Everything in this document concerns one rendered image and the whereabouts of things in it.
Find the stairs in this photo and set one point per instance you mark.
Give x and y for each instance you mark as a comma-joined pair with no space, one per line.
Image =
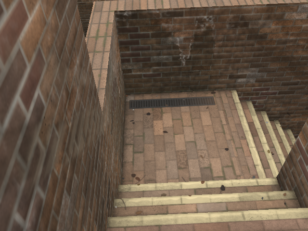
273,144
255,204

